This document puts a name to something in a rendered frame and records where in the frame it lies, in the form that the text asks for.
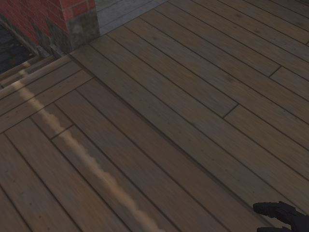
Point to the right robot hand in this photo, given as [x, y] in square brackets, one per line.
[283, 212]

